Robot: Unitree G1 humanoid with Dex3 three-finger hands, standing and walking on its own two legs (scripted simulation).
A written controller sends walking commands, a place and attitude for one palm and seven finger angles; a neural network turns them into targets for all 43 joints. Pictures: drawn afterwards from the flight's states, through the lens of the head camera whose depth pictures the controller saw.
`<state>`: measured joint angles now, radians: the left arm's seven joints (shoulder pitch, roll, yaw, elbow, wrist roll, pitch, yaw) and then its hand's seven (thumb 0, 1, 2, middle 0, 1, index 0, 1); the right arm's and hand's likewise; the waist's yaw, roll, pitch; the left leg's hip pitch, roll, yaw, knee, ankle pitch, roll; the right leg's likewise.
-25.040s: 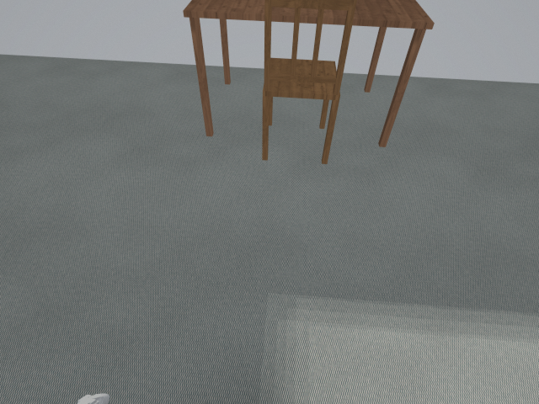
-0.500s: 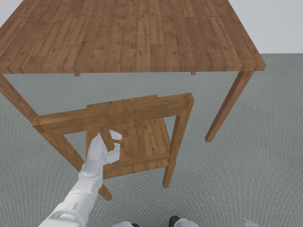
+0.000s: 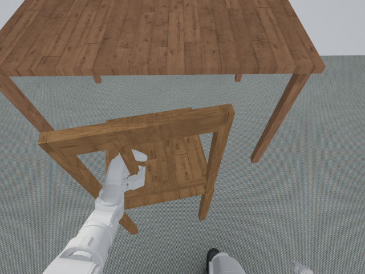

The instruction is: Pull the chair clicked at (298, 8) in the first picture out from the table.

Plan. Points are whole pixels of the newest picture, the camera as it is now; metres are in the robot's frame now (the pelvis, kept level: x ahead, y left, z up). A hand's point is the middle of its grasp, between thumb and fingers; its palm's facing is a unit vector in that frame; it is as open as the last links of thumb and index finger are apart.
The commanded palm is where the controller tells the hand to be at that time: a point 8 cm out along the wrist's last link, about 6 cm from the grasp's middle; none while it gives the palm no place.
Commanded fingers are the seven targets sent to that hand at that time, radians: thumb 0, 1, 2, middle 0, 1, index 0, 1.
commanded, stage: step backward, pulling the chair out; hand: left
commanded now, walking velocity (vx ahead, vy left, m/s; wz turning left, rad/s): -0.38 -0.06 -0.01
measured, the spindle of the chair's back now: (134, 171) +0.37 +0.13 -0.08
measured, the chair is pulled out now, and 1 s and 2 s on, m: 0.17 0.22 0.23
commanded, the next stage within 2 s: none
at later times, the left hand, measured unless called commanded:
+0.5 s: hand (136, 186) +0.32 +0.12 -0.06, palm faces -0.07 -0.98 -0.18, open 5.4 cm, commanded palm +0.30 +0.17 -0.06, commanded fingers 0.00 0.90 0.90 -0.50 -1.45 -0.50 -1.45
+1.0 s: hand (133, 196) +0.29 +0.12 -0.06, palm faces -0.05 -0.98 -0.19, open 5.5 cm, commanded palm +0.29 +0.17 -0.06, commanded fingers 0.00 0.90 0.90 -0.50 -1.45 -0.50 -1.45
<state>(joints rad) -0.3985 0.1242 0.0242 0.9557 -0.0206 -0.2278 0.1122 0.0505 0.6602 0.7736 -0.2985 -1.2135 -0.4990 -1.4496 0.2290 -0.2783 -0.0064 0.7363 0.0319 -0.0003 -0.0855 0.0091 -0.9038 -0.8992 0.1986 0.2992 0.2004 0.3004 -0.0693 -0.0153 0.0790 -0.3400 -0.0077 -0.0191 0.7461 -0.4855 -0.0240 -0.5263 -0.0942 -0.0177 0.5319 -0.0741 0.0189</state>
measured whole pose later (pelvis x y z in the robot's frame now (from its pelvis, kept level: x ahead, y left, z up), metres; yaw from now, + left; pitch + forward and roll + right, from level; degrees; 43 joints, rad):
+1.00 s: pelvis -0.04 +0.01 -0.01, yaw -3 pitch +2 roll +2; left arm -0.34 0.15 0.01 0.91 -0.02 -0.23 0.10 0.04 0.65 0.78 -0.31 -1.23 -0.50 -1.45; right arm 0.27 -0.24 -0.02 0.70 0.03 0.05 -0.10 0.01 -0.90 -0.90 0.20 0.30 0.20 0.30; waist -0.05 -0.02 0.08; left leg -0.29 0.03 0.05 0.63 -0.37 -0.04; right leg -0.54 -0.09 -0.01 0.56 -0.06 0.02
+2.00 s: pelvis -0.05 +0.02 +0.00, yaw -2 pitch +3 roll +1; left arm -0.38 0.13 -0.01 0.96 -0.01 -0.24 0.10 0.04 0.64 0.78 -0.30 -1.25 -0.50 -1.45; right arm 0.23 -0.23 -0.02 0.73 0.03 0.04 -0.10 0.01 -0.90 -0.90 0.20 0.30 0.20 0.30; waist -0.04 0.01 0.08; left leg -0.31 0.03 0.05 0.60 -0.34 -0.03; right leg -0.49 -0.08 -0.02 0.50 -0.06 0.03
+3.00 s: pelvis -0.14 +0.03 +0.01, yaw -4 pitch +2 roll -2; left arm -0.30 0.16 -0.02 0.76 -0.02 -0.18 0.09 0.04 0.68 0.75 -0.26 -1.25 -0.50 -1.45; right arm 0.18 -0.19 0.00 0.66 0.00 0.04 -0.06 0.01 -0.90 -0.90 0.20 0.30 0.20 0.30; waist -0.01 0.02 0.15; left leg -0.37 0.10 0.01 0.57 -0.23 -0.04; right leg -0.32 -0.02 -0.06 0.63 -0.32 -0.01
